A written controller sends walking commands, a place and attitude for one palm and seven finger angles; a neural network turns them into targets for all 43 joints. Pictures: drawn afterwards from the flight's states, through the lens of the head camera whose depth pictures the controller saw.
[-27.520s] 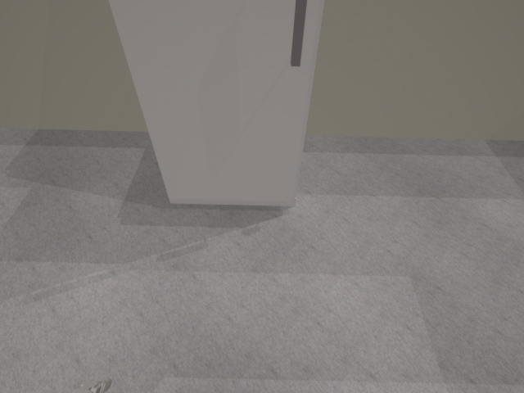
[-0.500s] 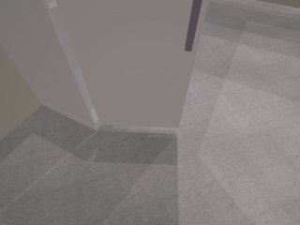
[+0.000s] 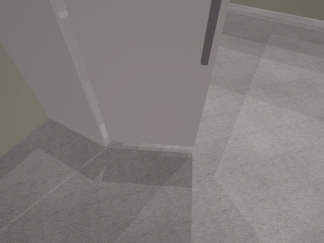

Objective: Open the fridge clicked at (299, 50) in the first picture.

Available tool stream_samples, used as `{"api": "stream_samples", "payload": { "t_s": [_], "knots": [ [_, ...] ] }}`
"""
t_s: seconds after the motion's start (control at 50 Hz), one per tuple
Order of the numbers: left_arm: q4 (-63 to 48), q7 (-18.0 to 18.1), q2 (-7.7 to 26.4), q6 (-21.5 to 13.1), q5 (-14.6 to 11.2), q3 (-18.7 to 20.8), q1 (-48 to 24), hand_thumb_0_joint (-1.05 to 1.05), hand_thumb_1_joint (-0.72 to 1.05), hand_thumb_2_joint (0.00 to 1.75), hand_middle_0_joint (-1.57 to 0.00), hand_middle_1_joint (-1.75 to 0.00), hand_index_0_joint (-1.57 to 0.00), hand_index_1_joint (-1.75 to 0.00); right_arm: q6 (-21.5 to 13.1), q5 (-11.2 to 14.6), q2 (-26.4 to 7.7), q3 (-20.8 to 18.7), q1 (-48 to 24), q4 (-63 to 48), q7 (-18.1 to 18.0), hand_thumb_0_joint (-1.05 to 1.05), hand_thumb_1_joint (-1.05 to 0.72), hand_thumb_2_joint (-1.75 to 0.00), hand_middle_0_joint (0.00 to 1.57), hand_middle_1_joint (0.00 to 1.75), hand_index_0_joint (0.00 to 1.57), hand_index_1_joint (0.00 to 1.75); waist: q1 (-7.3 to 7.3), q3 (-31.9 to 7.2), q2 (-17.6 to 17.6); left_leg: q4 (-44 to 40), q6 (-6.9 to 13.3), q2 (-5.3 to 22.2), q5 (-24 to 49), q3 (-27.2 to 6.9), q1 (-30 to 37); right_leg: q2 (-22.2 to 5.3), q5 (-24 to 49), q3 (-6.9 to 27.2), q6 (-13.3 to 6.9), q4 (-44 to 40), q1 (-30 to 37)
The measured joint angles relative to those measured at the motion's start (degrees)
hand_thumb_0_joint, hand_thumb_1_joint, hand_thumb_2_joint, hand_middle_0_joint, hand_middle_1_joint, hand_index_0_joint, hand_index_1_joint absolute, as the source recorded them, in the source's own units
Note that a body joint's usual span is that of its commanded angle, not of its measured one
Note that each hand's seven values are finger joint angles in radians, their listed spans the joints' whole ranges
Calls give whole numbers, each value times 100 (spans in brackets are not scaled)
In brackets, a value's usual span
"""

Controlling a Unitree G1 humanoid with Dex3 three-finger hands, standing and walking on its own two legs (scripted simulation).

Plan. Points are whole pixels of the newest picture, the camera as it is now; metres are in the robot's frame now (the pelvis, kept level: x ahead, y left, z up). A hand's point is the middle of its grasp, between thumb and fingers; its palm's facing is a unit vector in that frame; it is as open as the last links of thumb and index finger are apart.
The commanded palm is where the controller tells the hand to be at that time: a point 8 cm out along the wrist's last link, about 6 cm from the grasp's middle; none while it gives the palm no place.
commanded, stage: look to check the result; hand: right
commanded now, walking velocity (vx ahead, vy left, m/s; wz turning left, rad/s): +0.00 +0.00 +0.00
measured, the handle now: (214, 3) +0.81 -0.11 +0.24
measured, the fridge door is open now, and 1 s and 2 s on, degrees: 65 65 65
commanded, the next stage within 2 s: stand and wait in 0.60 s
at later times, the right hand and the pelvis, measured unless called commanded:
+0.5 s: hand out of the picture +0.01 -0.17 -0.18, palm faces -0.02 +0.98 -0.18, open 7.3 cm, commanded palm none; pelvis +0.01 +0.00 +0.00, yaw +0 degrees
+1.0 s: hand out of the picture +0.02 -0.18 -0.18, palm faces -0.02 +0.98 -0.19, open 7.3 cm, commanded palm none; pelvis +0.01 +0.00 +0.00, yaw +0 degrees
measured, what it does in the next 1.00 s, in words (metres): stands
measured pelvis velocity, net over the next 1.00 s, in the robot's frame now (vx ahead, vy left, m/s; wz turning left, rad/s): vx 0.01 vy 0.00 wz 0.00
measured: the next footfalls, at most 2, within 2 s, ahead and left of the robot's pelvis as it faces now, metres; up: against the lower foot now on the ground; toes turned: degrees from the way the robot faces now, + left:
none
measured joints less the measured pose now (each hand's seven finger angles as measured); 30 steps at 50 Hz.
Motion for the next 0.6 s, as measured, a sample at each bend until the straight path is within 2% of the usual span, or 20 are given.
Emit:
{"api": "stream_samples", "payload": {
  "t_s": [0.6],
  "knots": [
    [48, 37, -65, -21, -24, 17, 10, 0, 91, 90, -20, -30, -20, -30, 6, 4, 88, 9, 160, 89, -16, 1, -91, -90, 20, 30, 20, 30, -19, 104, 59, -29, -41, 30, -64, -19, 72, 30, -97, -18, -31, 15, 57]
  ]
}}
